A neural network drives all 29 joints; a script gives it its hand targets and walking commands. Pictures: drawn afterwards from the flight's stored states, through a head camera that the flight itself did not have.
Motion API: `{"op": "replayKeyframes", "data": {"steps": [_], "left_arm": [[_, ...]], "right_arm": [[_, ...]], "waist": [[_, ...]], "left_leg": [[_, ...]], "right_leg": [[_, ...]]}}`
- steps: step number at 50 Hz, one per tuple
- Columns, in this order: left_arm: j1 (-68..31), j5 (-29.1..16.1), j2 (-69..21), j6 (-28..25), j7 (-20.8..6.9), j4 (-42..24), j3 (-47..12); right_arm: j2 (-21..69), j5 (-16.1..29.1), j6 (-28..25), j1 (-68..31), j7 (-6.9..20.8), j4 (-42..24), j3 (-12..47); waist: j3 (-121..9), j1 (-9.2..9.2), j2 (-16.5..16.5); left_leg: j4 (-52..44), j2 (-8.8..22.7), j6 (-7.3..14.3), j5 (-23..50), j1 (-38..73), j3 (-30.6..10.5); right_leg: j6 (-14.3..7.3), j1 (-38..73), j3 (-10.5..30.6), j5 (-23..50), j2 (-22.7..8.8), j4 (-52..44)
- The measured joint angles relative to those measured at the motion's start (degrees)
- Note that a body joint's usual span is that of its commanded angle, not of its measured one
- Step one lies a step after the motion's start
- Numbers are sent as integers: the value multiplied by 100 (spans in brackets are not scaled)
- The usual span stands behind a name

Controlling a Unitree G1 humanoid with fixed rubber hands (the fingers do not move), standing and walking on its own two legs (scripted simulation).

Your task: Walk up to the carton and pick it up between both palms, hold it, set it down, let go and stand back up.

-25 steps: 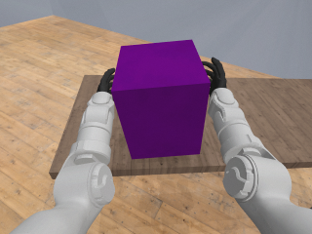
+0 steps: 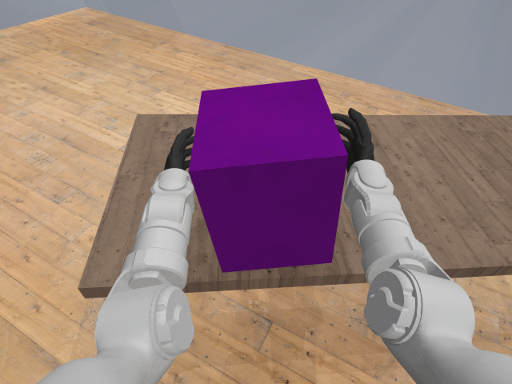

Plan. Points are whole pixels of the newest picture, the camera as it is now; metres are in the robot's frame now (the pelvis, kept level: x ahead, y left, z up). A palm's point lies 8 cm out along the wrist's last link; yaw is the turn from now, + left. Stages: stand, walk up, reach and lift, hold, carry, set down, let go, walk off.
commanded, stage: set down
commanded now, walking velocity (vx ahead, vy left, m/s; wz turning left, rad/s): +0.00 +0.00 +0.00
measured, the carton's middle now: (268, 178) +0.44 +0.01 +0.10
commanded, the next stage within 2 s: none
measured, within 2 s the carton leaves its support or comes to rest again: neither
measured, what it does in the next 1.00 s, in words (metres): stands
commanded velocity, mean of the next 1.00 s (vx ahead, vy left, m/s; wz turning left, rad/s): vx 0.00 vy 0.00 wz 0.00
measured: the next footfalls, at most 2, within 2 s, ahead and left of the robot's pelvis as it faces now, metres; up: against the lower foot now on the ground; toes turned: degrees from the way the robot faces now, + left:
none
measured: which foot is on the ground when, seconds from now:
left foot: down 0.00-1.00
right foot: down 0.00-1.00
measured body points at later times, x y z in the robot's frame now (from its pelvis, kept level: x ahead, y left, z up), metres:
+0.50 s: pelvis +0.01 +0.00 +0.00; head +0.02 +0.02 +0.45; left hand +0.43 +0.16 +0.10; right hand +0.45 -0.13 +0.15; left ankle +0.00 +0.13 -0.75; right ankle -0.02 -0.09 -0.75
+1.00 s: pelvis +0.01 +0.00 +0.00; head +0.04 +0.02 +0.45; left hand +0.44 +0.15 +0.09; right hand +0.45 -0.14 +0.13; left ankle +0.00 +0.13 -0.75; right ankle -0.02 -0.09 -0.75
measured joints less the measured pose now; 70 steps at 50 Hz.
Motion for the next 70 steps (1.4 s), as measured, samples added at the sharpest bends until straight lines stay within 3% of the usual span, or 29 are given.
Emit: {"op": "replayKeyframes", "data": {"steps": [16,38,70], "left_arm": [[50,41,-43,-354,-101,227,363],[129,229,-276,-612,-69,244,657],[129,453,-424,-880,-231,1,950]], "right_arm": [[141,-375,-20,59,-6,-130,-151],[286,-910,-146,206,273,-370,-710],[486,-1124,-296,354,376,-816,-865]], "waist": [[71,36,41],[-13,82,94],[106,127,125]], "left_leg": [[-95,-31,12,10,45,60],[-90,-1,31,19,-286,189],[-138,12,46,61,-354,317]], "right_leg": [[9,-52,-64,-90,-62,99],[14,-404,-88,-25,-73,63],[10,-556,-159,-11,-111,118]]}}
